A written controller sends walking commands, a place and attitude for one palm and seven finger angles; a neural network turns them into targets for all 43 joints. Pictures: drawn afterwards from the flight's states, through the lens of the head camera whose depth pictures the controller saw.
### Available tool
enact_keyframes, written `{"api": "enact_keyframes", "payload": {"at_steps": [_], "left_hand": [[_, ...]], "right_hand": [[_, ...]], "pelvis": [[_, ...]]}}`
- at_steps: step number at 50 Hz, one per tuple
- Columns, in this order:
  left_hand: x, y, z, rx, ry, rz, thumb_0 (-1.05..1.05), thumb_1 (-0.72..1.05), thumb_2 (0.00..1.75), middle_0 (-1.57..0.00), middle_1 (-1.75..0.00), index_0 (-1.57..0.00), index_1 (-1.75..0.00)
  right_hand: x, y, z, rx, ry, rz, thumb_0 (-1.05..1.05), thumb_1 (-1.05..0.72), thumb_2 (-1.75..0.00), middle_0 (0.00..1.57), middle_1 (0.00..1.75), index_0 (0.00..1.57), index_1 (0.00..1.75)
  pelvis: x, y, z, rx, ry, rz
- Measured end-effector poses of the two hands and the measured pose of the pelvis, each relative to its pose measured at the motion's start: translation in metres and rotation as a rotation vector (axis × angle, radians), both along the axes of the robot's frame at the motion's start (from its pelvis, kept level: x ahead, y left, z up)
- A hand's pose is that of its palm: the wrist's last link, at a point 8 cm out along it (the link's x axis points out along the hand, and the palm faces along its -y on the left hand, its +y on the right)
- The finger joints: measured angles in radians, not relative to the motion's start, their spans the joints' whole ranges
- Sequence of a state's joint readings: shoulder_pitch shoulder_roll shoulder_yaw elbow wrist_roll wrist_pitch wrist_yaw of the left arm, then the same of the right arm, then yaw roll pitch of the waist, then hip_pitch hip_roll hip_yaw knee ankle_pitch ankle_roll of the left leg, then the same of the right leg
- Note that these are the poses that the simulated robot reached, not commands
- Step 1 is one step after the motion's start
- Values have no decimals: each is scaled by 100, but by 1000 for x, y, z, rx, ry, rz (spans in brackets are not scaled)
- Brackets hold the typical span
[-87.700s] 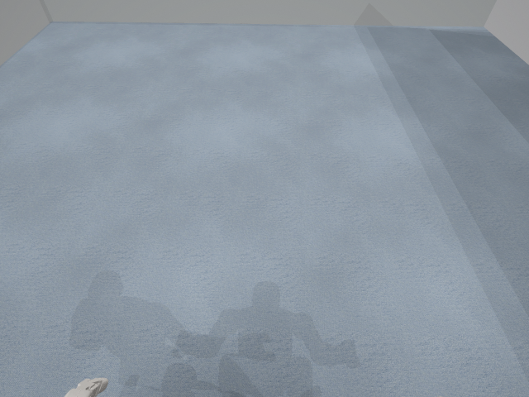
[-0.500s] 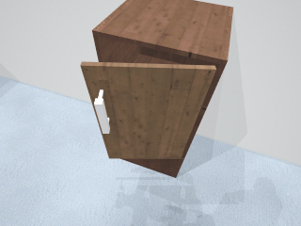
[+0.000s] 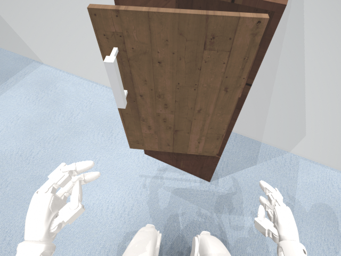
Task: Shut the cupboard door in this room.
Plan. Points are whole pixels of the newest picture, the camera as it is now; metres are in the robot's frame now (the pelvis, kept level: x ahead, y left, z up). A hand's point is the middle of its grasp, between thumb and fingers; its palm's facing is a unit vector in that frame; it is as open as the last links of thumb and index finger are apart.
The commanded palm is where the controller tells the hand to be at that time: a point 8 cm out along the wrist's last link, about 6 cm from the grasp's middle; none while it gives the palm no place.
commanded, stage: raise the hand and make a fist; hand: left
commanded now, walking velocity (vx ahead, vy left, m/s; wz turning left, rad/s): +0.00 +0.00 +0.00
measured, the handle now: (118, 79) +0.52 +0.20 +0.09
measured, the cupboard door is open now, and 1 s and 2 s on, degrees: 19 19 19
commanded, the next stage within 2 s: bring the fist close to the handle in 1.36 s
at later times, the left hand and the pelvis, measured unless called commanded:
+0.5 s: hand (77, 180) +0.24 +0.22 +0.07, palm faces +0.01 -1.00 -0.02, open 3.4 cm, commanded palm +0.21 +0.27 +0.08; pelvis +0.02 +0.04 +0.02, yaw -2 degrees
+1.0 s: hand (65, 166) +0.26 +0.24 +0.10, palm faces +0.00 -1.00 -0.03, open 3.1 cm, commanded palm +0.23 +0.29 +0.10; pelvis +0.03 +0.05 +0.04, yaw -1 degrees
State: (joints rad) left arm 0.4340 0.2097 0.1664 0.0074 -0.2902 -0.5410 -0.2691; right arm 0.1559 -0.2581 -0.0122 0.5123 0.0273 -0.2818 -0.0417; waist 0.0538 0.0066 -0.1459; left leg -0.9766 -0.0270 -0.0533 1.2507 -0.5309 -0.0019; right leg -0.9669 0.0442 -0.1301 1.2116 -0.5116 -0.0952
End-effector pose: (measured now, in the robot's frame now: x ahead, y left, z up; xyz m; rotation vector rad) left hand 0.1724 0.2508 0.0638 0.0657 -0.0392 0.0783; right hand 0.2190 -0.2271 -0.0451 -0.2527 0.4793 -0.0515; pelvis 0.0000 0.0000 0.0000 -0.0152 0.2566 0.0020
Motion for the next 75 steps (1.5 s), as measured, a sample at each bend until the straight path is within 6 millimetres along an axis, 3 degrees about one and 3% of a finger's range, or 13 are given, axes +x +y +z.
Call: {"api": "enact_keyframes", "payload": {"at_steps": [8,16,23,33,41,48,58,75], "left_hand": [[39,-5,0,-36,109,-102,2,90,90,-69,-83,-69,-83],[44,10,13,-30,90,-50,2,90,90,-83,-99,-83,-99],[47,18,10,-42,81,-74,2,90,90,-96,-113,-96,-113],[54,30,25,-43,48,-74,2,90,90,-115,-133,-115,-133],[58,40,29,-42,58,-68,2,90,90,-126,-145,-126,-145],[64,43,38,-33,43,-76,2,90,90,-129,-149,-129,-149],[68,37,34,-43,67,-82,2,90,90,-130,-150,-130,-150],[68,22,36,-32,55,-77,2,90,90,-130,-150,-130,-150]], "right_hand": [[-36,10,-14,64,126,-77,1,-91,-90,20,30,20,30],[-61,5,-12,24,220,-142,1,-91,-90,20,30,20,30],[-48,10,-5,-24,212,-140,1,-91,-90,20,30,20,30],[-12,45,15,-1,132,-71,1,-91,-90,20,30,20,30],[-7,62,22,10,127,-35,1,-90,-90,20,30,20,30],[-20,58,22,4,160,-51,1,-90,-90,20,30,20,30],[-36,40,22,-14,192,-95,1,-90,-90,20,30,20,30],[-25,32,19,11,168,-89,1,-91,-90,20,30,20,30]], "pelvis": [[5,3,10,-1,1,-11],[18,19,22,-3,6,-22],[23,34,22,-15,10,-24],[28,49,28,-34,-6,-15],[29,54,32,-44,-21,-8],[30,55,36,-44,-32,-8],[30,51,39,-38,-36,-14],[32,39,37,-28,-31,-14]]}}
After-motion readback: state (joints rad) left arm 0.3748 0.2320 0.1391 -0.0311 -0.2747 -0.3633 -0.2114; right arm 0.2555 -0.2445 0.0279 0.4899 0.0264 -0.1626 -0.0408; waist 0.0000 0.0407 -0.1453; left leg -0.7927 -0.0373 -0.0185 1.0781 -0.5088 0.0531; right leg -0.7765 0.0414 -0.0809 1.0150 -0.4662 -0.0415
